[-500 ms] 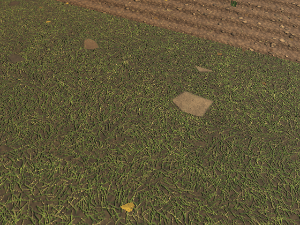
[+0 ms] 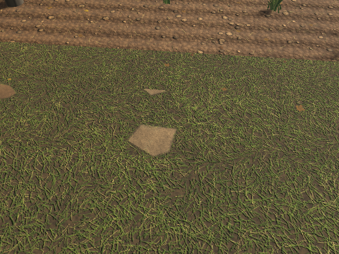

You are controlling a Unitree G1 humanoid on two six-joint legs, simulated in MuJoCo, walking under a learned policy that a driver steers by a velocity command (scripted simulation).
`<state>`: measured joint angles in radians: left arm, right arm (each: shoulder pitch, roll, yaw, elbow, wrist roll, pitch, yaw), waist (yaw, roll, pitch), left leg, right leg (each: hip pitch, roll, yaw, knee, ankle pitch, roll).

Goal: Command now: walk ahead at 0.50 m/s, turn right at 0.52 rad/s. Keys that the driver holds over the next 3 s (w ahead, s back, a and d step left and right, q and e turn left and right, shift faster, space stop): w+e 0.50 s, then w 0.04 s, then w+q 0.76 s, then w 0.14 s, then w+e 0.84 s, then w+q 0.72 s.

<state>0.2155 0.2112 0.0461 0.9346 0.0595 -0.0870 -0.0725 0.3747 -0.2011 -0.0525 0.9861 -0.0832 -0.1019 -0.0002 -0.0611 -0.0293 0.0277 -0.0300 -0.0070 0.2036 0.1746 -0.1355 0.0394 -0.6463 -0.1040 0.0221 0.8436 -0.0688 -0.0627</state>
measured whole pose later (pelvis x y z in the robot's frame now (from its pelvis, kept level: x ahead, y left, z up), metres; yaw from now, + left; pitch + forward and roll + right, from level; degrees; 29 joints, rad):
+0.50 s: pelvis +0.25 -0.09 -0.03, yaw -18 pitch +1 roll -1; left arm 0.50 0.16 0.03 1.00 0.08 -0.13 -0.03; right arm 0.06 -0.20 -0.01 0.78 -0.10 -0.09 0.04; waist 0.09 0.02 -0.03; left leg -0.68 0.09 -0.08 1.02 -0.02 0.02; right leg -0.26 0.12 0.08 0.65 -0.40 -0.11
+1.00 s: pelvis +0.57 -0.10 -0.20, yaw -12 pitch +1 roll +2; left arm 0.14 0.21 -0.04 0.84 0.08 -0.06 -0.04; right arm 0.47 -0.17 0.00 0.99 -0.05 -0.11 0.08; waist -0.07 -0.04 -0.01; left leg -0.14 -0.12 -0.01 0.42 -0.30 0.09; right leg -0.69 -0.09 0.04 0.74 -0.04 -0.02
